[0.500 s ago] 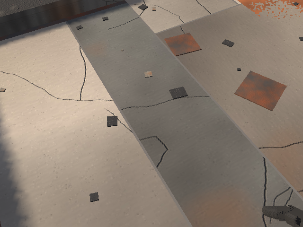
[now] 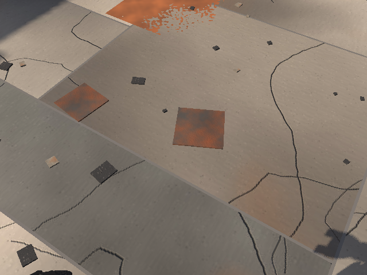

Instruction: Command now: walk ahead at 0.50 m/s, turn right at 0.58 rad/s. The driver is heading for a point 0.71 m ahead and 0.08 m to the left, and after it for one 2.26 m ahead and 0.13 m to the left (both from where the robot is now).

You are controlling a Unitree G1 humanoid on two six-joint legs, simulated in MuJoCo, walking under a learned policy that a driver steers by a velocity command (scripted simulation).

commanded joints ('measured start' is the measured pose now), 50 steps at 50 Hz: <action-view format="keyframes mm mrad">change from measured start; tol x32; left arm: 1 -112 22 -4 -102 -3 -17 -20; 8 310 209 82 -30 4 7 12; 50 -9 45 -9 24 33 -64 37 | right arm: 1 -35 -177 -42 -51 13 -6 -6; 50 -85 -151 -38 -167 15 59 -23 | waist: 1 9 94 37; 9 143 -205 -425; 27 175 24 53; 38 -31 183 -412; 50 63 136 -132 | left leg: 1 1 279 -77 -76 382 135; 7 -56 259 25 435 923 65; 9 -666 27 -107 1055 -357 -10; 10 -732 56 -250 1134 -319 -1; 23 -669 135 -251 583 361 -44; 31 -735 82 -123 371 215 38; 35 -231 -53 -67 308 142 147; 38 387 347 -946 77 -18 400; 50 -271 70 -310 99 648 179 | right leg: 1 7 6 -41 -103 40 -26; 7 562 154 -118 -256 -70 -169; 9 1113 -298 694 -366 -207 -401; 17 510 -139 83 -621 108 -250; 29 775 -173 -166 -613 267 -172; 34 816 -173 -227 -244 874 -120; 36 448 -70 -246 285 347 -48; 37 25 170 -100 639 -523 12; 50 232 92 -32 -117 87 84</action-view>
